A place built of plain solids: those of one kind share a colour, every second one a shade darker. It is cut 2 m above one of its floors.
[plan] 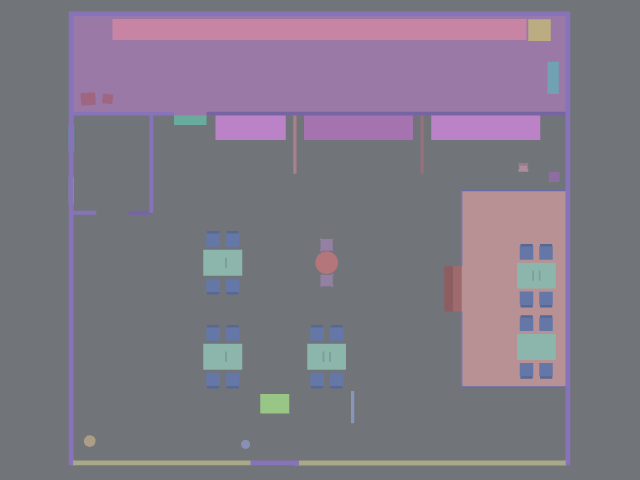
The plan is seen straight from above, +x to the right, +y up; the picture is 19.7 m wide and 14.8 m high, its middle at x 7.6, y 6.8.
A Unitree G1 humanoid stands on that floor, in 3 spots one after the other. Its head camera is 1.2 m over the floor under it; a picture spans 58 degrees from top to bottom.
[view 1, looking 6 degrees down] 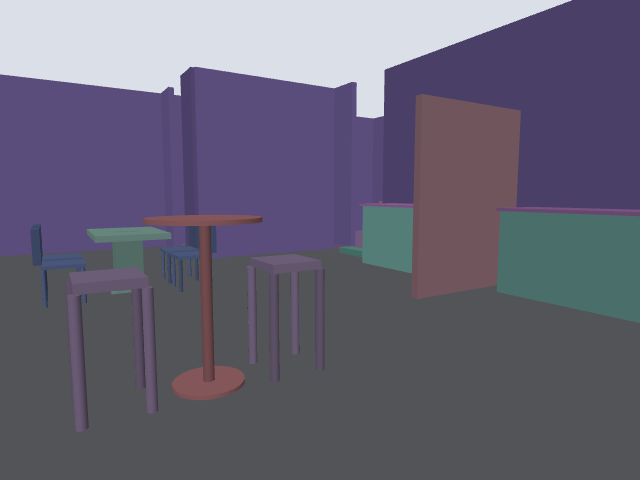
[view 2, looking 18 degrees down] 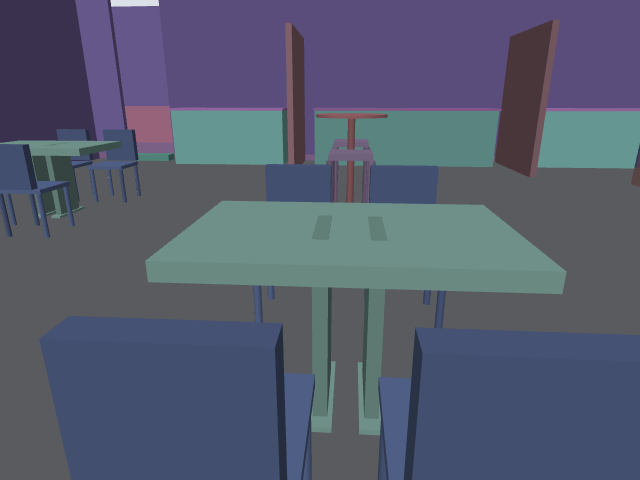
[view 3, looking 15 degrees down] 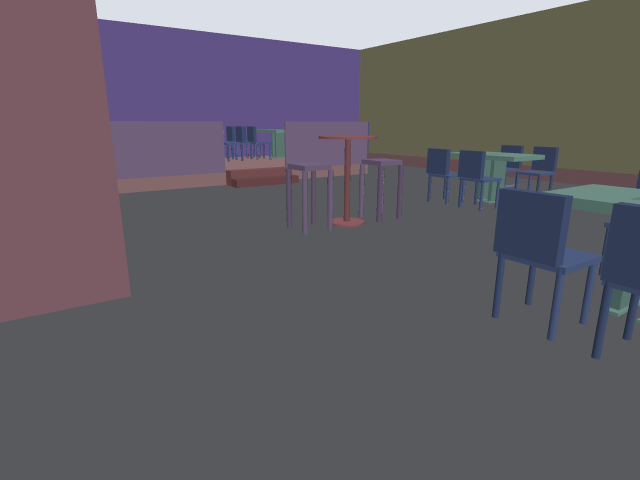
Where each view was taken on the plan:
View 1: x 10.43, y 5.29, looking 148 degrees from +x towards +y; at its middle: wall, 9.45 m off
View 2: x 7.80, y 1.65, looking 94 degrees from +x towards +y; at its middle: meeting_table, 1.46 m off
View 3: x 3.60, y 9.34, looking -34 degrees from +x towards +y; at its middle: ground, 4.64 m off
